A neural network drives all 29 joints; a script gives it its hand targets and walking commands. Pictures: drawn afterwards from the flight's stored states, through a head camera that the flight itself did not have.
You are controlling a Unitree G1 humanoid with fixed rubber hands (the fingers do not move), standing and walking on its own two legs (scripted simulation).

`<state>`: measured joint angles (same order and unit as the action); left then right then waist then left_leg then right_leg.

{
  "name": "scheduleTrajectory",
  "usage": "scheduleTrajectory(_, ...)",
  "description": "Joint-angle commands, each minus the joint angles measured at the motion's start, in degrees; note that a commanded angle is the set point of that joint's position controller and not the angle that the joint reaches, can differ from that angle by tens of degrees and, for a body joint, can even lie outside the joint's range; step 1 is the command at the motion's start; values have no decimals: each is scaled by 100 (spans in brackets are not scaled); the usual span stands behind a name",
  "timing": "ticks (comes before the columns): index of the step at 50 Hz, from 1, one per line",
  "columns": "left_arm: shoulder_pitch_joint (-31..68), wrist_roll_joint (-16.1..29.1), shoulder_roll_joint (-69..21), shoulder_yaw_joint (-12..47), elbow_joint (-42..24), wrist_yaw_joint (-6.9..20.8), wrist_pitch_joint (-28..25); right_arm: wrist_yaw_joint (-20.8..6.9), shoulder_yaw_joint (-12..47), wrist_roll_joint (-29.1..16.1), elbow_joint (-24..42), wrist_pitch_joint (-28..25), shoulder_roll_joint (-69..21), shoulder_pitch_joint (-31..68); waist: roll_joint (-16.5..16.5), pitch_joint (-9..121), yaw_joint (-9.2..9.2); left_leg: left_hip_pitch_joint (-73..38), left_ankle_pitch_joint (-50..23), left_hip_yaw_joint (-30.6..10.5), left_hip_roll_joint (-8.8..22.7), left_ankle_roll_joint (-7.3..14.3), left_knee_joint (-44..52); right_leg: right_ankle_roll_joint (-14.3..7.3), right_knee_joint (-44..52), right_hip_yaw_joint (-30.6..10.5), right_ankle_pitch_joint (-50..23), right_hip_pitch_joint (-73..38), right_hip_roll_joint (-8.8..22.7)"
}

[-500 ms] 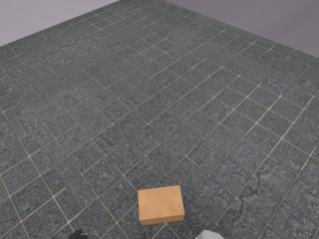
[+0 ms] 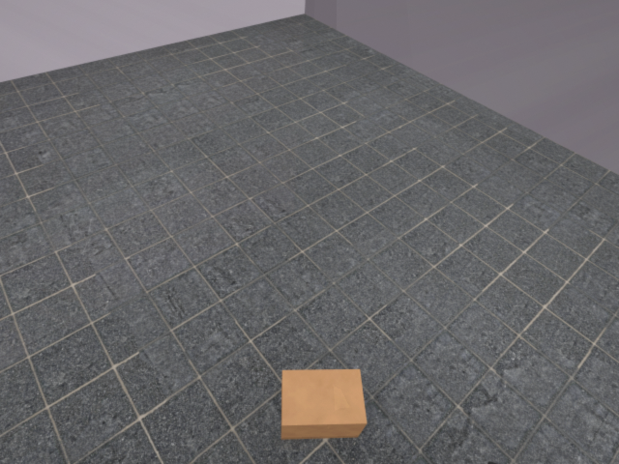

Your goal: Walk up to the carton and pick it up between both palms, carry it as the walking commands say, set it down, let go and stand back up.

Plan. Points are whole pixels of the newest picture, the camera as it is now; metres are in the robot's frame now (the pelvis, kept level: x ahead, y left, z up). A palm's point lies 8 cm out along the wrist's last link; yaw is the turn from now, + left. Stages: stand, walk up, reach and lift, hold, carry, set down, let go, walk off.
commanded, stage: walk up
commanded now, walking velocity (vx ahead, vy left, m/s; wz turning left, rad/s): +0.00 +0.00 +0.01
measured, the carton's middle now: (320, 404) +0.41 -0.05 -0.70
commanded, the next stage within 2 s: none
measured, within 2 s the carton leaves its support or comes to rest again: neither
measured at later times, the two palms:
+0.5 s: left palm out of the picture +0.01 +0.23 -0.14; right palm out of the picture +0.00 -0.24 -0.14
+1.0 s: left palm out of the picture +0.00 +0.21 -0.14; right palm out of the picture -0.01 -0.24 -0.15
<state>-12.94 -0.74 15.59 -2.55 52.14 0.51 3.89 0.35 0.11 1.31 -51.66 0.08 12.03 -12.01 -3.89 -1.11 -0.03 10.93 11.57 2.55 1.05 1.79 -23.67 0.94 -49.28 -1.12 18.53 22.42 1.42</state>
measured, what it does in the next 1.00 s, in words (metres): steps on the spot: right foot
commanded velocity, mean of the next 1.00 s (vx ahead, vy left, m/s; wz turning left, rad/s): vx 0.01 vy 0.00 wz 0.00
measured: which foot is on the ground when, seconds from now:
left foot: down 0.00-1.00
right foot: up 0.00-0.12, down 0.14-1.00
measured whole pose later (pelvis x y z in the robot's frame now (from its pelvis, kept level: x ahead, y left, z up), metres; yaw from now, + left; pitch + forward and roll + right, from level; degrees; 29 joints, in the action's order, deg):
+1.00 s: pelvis -0.01 -0.02 +0.00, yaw -1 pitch -1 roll +0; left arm -15.5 -0.8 9.1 -0.8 64.1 -1.9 -1.0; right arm 1.8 -0.5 0.2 -64.6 -0.8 9.3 -14.7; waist 0.1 -1.3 0.2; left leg 10.4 9.6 3.0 0.6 0.3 -21.1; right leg -0.4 -21.7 2.3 13.0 7.6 0.4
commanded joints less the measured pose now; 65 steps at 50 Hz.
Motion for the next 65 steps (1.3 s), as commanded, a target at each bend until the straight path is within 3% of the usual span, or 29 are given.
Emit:
scheduleTrajectory(1, 101, 21, 241, -7, -213, -41, -77, 67, -218, -29, 37, -98, 849, -142, 1348, 37, 137, -569, -1325, -930, 1214, 709, 836, 9, 1044, -67, 306, 106, 134)
scheduleTrajectory(4, -129, 3, 71, 64, -86, -93, -180, 72, -258, -74, -95, -44, 901, -183, 1198, 186, 45, -701, -1449, -992, 1174, 652, 672, -26, 2393, 184, -92, -507, 18)
scheduleTrajectory(5, -339, -9, 40, 88, 23, -126, -258, 69, -265, -94, -94, -36, 870, -171, 1074, 243, -74, -583, -1336, -932, 1086, 549, 533, -26, 2964, 297, -552, -916, 49)
scheduleTrajectory(6, -459, -16, 100, 71, 108, -154, -346, 62, -256, -125, -75, -51, 743, -202, 884, 344, -150, -324, -1084, -884, 962, 429, 432, -52, 3154, 175, -877, -1355, 281)
scheduleTrajectory(7, -497, -20, 231, 48, 151, -162, -426, 47, -238, -158, -36, -66, 588, -206, 604, 401, -156, -64, -763, -791, 776, 313, 280, -133, 3206, -156, -1245, -1644, 623)
scheduleTrajectory(8, -172, -23, 386, 46, 158, -132, -433, 31, -147, -162, -2, -68, 433, -103, -170, 216, -57, -23, -155, -521, 369, 101, 345, -254, 3241, -570, -1380, -1310, 773)
scheduleTrajectory(9, -135, -16, 330, 60, 238, -107, -431, 26, -144, -163, -56, -51, 409, -17, -281, 63, -27, -195, -74, -428, 318, -7, 367, -277, 3417, -559, -1078, -1006, 724)
scheduleTrajectory(14, -269, -19, 87, 120, 482, -155, -479, 44, -200, -123, -355, -84, 553, -149, 199, -96, 4, -274, -29, -665, 540, 12, 644, -137, 3326, -195, -643, -849, 479)
scheduleTrajectory(22, -350, -30, 15, 100, 657, -174, -495, 89, -147, -101, -695, -103, 426, -283, 415, -162, -12, -59, 229, -698, 553, -21, 821, -125, 3189, -88, -596, -912, 425)
scheduleTrajectory(65, -716, 23, -210, 117, 1221, -277, -541, 189, -138, -113, -1310, -118, 168, -572, 366, -221, 16, -319, -617, -448, 564, -123, 604, -250, 3246, -98, -1287, -1151, 516)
